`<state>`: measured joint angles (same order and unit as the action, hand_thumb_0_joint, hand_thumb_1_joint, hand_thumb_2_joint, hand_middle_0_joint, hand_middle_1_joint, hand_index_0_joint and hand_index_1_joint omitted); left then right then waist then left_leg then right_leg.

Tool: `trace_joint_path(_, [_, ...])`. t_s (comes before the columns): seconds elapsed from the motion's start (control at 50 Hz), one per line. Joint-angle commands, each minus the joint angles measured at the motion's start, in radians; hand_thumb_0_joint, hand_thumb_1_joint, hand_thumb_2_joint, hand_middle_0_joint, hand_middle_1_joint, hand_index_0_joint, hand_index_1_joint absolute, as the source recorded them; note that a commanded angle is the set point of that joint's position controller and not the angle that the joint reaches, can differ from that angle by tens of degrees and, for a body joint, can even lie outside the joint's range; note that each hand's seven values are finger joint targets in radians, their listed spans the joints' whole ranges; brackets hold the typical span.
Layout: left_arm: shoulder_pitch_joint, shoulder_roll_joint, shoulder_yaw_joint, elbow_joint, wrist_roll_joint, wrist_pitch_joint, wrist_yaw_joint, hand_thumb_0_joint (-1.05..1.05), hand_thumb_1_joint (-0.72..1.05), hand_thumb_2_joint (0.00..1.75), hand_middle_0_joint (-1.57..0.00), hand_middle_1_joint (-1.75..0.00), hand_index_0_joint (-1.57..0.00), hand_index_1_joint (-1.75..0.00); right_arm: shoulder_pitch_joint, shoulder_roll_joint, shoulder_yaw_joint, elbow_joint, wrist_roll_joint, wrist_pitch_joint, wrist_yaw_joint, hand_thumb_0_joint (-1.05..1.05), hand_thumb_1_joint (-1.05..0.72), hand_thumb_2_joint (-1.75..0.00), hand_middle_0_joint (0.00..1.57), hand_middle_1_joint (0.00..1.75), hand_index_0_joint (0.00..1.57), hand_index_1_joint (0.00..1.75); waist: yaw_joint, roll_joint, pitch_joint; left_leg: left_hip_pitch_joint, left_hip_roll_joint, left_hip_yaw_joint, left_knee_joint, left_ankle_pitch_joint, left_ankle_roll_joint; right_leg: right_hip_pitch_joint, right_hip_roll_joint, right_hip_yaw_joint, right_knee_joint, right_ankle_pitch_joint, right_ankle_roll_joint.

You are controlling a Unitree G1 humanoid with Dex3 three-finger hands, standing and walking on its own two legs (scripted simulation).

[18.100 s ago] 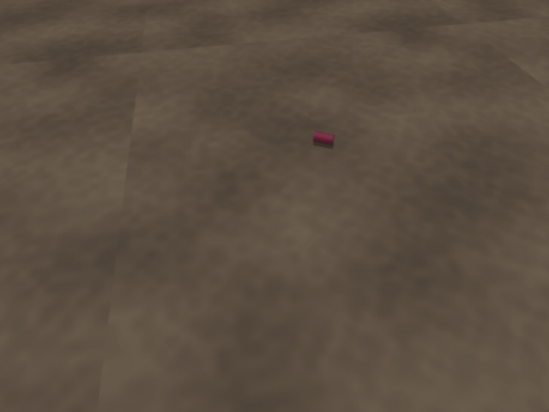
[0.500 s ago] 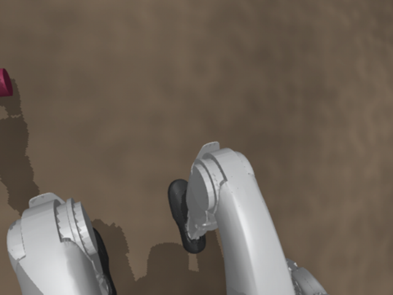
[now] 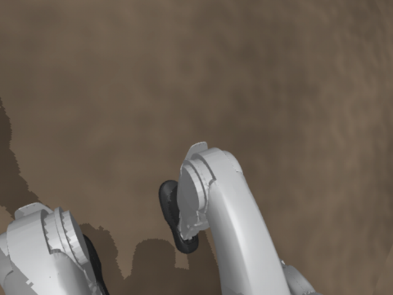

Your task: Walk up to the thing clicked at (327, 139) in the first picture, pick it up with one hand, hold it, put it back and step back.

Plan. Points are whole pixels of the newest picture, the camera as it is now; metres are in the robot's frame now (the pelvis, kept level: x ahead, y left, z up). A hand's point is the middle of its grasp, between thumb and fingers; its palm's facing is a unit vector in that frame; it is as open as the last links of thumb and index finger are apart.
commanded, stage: rest palm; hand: left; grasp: from above
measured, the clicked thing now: out of the picture +0.56 +0.29 -0.30
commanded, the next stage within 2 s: close in 1.56 s
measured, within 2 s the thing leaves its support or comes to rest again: neither
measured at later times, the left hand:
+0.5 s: hand out of the picture +0.53 +0.28 -0.23, palm faces -0.46 -0.03 -0.89, open 14.3 cm
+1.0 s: hand out of the picture +0.52 +0.29 -0.25, palm faces -0.47 -0.07 -0.88, open 14.0 cm
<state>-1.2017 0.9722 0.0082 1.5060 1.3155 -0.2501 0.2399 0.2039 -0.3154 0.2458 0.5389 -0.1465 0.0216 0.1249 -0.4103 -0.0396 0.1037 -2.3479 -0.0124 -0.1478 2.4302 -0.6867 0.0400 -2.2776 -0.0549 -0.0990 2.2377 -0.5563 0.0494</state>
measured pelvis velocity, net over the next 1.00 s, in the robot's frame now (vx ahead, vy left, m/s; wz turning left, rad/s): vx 0.01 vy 0.00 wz -0.05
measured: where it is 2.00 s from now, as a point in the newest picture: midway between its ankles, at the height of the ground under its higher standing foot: (140, 257)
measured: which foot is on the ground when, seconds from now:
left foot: down 0.00-1.00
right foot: down 0.00-1.00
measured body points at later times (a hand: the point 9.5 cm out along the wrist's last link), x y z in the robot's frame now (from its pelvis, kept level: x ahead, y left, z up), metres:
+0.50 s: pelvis +0.00 +0.00 -0.02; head +0.30 +0.10 +0.31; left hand +0.55 +0.28 -0.18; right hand +0.01 -0.26 -0.07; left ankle +0.07 +0.11 -0.30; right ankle +0.14 -0.13 -0.30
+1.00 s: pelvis +0.01 +0.00 -0.01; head +0.31 +0.11 +0.30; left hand +0.54 +0.29 -0.20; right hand +0.03 -0.27 -0.05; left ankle +0.07 +0.11 -0.30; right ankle +0.14 -0.13 -0.30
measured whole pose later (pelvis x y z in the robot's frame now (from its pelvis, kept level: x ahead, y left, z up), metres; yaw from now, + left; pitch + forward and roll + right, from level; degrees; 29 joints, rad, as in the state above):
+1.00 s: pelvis +0.01 +0.00 -0.01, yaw -3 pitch +31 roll -15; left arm -1.20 1.09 0.03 1.60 1.37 -0.32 0.42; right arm 0.16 -0.38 0.30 0.54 -0.21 -0.07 0.13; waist -0.44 -0.13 0.18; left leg -2.35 -0.01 -0.21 2.51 -0.73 0.03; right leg -2.27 -0.04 -0.15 2.27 -0.57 0.05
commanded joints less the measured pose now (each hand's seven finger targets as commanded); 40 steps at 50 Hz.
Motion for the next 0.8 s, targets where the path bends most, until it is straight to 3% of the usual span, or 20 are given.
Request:
trace_joint_path(0.0, [-0.326, 0.239, 0.031, -0.127, -0.005, -0.050, 0.062, 0.00, -0.55, 1.04, -0.09, -0.92, -0.06, -0.95, 0.218, -0.327, -0.088, 0.023, -0.014, 0.002, -0.023, 0.00, -0.89, -0.90, 0.20, 0.30, 0.20, 0.30, -0.063, 0.429, -0.661, 0.502, 0.000, 0.044, -0.245, 0.214, -0.028, 0.385, 0.053, -0.093, -0.173, 0.123, -0.091])
trace_joint_path(0.16, [-0.362, 0.284, 0.032, -0.084, 0.039, -0.097, 0.178, 0.00, -0.59, 1.06, -0.07, -0.88, -0.03, -0.93, 0.211, -0.333, -0.068, 0.045, -0.036, -0.032, -0.030, 0.00, -0.89, -0.90, 0.20, 0.30, 0.20, 0.30, -0.068, 0.506, -0.658, 0.543, 0.011, 0.027, -0.260, 0.144, -0.030, 0.344, 0.056, -0.107, -0.147, 0.099, -0.082])
trace_joint_path(0.26, [-0.345, 0.235, 0.000, -0.014, 0.055, -0.063, 0.234, 0.00, -0.57, 1.08, -0.09, -0.88, -0.04, -0.93, 0.197, -0.326, -0.062, 0.064, -0.039, -0.067, -0.028, 0.00, -0.89, -0.90, 0.20, 0.30, 0.20, 0.30, -0.088, 0.499, -0.638, 0.533, 0.014, 0.028, -0.240, 0.159, -0.022, 0.326, 0.065, -0.112, -0.127, 0.130, -0.075])
trace_joint_path(0.32, [-0.346, 0.263, 0.012, 0.025, 0.050, -0.030, 0.257, 0.00, -0.55, 1.10, -0.12, -0.88, -0.07, -0.94, 0.198, -0.334, -0.062, 0.072, -0.037, -0.085, -0.027, 0.00, -0.89, -0.90, 0.20, 0.30, 0.20, 0.30, -0.081, 0.460, -0.628, 0.478, 0.012, 0.035, -0.217, 0.177, -0.014, 0.345, 0.070, -0.111, -0.131, 0.154, -0.073])
trace_joint_path(0.4, [-0.337, 0.266, 0.019, 0.027, 0.044, 0.010, 0.252, 0.00, -0.53, 1.01, -0.09, -0.89, -0.07, -0.92, 0.201, -0.337, -0.062, 0.078, -0.032, -0.103, -0.021, 0.00, -0.89, -0.90, 0.20, 0.30, 0.20, 0.30, -0.077, 0.500, -0.641, 0.515, 0.019, 0.029, -0.223, 0.235, -0.027, 0.342, 0.067, -0.113, -0.115, 0.193, -0.079])
trace_joint_path(0.42, [-0.322, 0.244, 0.016, 0.048, 0.039, 0.018, 0.244, 0.00, -0.52, 1.00, -0.08, -0.91, -0.07, -0.92, 0.206, -0.346, -0.063, 0.074, -0.038, -0.108, -0.016, 0.00, -0.89, -0.90, 0.20, 0.30, 0.20, 0.30, -0.097, 0.489, -0.621, 0.513, 0.022, 0.024, -0.211, 0.246, -0.030, 0.331, 0.060, -0.117, -0.112, 0.199, -0.078])
trace_joint_path(0.44, [-0.324, 0.247, 0.015, 0.046, 0.031, 0.022, 0.237, 0.00, -0.51, 0.99, -0.08, -0.92, -0.07, -0.93, 0.202, -0.348, -0.062, 0.070, -0.036, -0.110, -0.014, 0.00, -0.89, -0.90, 0.20, 0.30, 0.20, 0.30, -0.092, 0.464, -0.622, 0.490, 0.021, 0.024, -0.207, 0.240, -0.026, 0.347, 0.068, -0.120, -0.117, 0.192, -0.080])
trace_joint_path(0.46, [-0.336, 0.278, 0.029, 0.016, 0.031, 0.022, 0.232, 0.00, -0.51, 0.98, -0.09, -0.92, -0.08, -0.93, 0.201, -0.353, -0.063, 0.069, -0.033, -0.110, -0.015, 0.00, -0.89, -0.90, 0.20, 0.30, 0.20, 0.30, -0.088, 0.471, -0.643, 0.488, 0.021, 0.026, -0.204, 0.259, -0.028, 0.370, 0.065, -0.117, -0.121, 0.206, -0.080])
trace_joint_path(0.52, [-0.316, 0.296, 0.037, -0.012, 0.024, 0.028, 0.203, 0.00, -0.51, 0.97, -0.08, -0.94, -0.07, -0.94, 0.205, -0.356, -0.059, 0.051, -0.035, -0.110, -0.012, 0.00, -0.90, -0.90, 0.20, 0.30, 0.20, 0.30, -0.075, 0.483, -0.667, 0.500, 0.020, 0.033, -0.197, 0.284, -0.032, 0.409, 0.062, -0.110, -0.123, 0.215, -0.084])
trace_joint_path(0.58, [-0.270, 0.305, 0.060, -0.002, 0.018, 0.030, 0.176, 0.00, -0.50, 0.97, -0.08, -0.94, -0.08, -0.94, 0.201, -0.379, -0.058, 0.028, -0.040, -0.105, -0.009, 0.00, -0.90, -0.90, 0.20, 0.30, 0.20, 0.30, -0.090, 0.463, -0.628, 0.486, 0.022, 0.029, -0.183, 0.283, -0.034, 0.405, 0.057, -0.113, -0.128, 0.207, -0.085])
trace_joint_path(0.6, [-0.266, 0.322, 0.081, -0.018, 0.014, 0.027, 0.169, 0.00, -0.50, 0.97, -0.09, -0.93, -0.08, -0.94, 0.206, -0.386, -0.059, 0.026, -0.041, -0.099, -0.011, 0.00, -0.90, -0.90, 0.20, 0.30, 0.20, 0.30, -0.088, 0.470, -0.636, 0.500, 0.023, 0.021, -0.192, 0.283, -0.039, 0.402, 0.053, -0.114, -0.128, 0.198, -0.087])
trace_joint_path(0.66, [-0.262, 0.346, 0.086, -0.063, 0.014, 0.006, 0.154, 0.00, -0.49, 0.98, -0.11, -0.91, -0.09, -0.93, 0.192, -0.387, -0.059, 0.006, -0.041, -0.084, -0.013, 0.00, -0.90, -0.90, 0.20, 0.30, 0.20, 0.30, -0.074, 0.484, -0.649, 0.518, 0.022, 0.017, -0.194, 0.262, -0.040, 0.409, 0.057, -0.116, -0.137, 0.174, -0.093])
trace_joint_path(0.78, [-0.286, 0.345, 0.076, -0.105, 0.007, -0.058, 0.168, 0.00, -0.52, 1.00, -0.10, -0.91, -0.07, -0.94, 0.191, -0.384, -0.048, 0.003, -0.054, -0.074, -0.013, 0.00, -0.90, -0.90, 0.20, 0.30, 0.20, 0.30, -0.094, 0.478, -0.644, 0.515, 0.024, 0.014, -0.185, 0.239, -0.035, 0.434, 0.067, -0.127, -0.142, 0.164, -0.087])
